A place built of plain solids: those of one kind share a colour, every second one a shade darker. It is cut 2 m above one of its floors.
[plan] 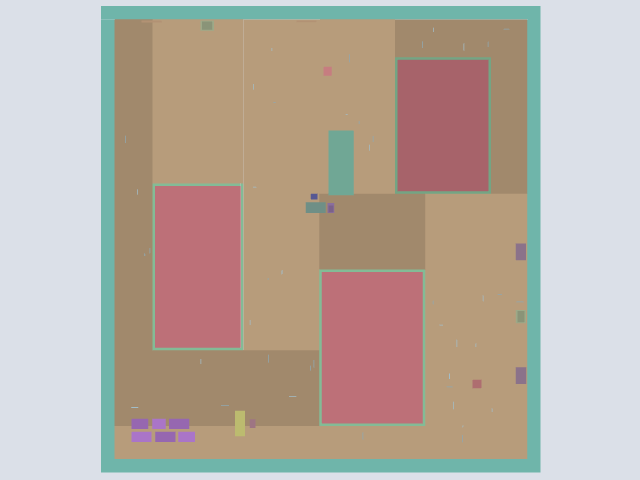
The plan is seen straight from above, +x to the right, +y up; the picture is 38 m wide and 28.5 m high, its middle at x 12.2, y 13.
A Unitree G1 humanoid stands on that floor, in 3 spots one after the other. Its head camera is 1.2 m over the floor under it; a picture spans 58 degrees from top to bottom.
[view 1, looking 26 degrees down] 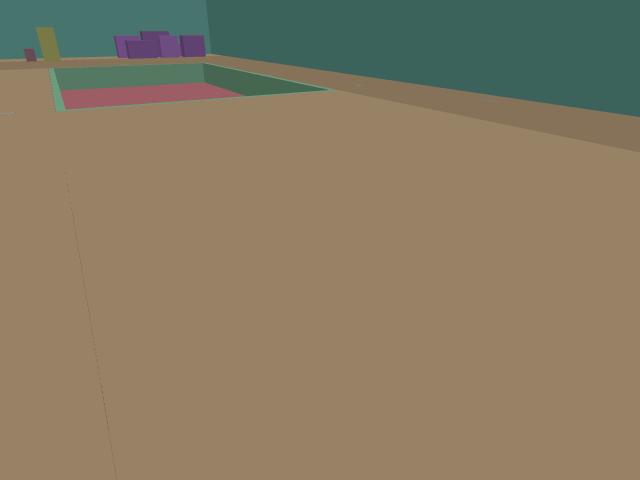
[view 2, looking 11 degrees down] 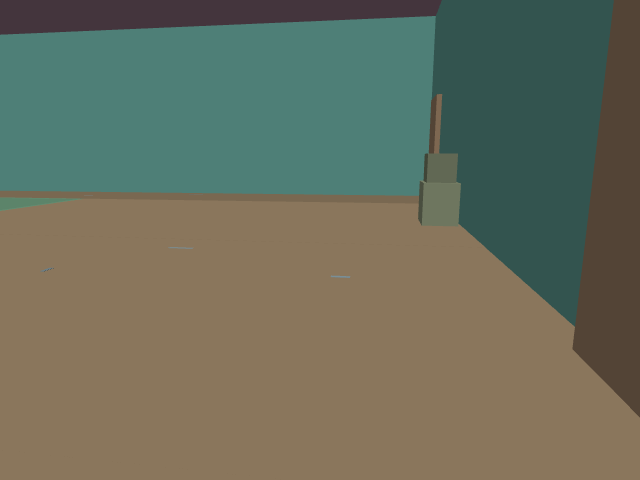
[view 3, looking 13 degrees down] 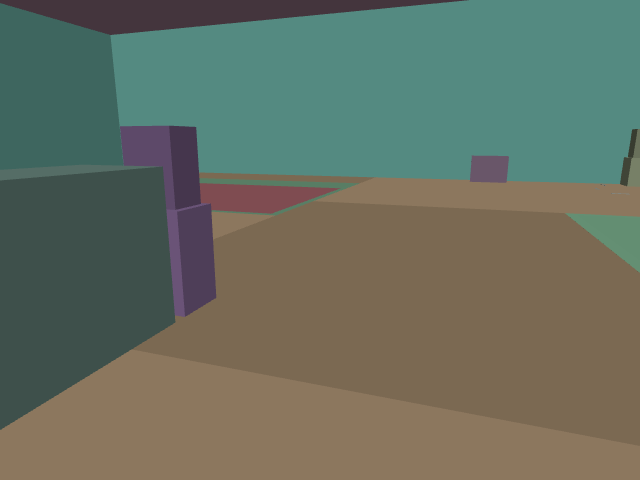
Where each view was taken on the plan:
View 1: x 7.55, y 24.70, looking -120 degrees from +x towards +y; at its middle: floor_deck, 2.74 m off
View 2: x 13.55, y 24.70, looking -172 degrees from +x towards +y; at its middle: floor_deck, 6.29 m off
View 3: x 10.30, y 12.80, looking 19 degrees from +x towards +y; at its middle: floor_deck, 5.33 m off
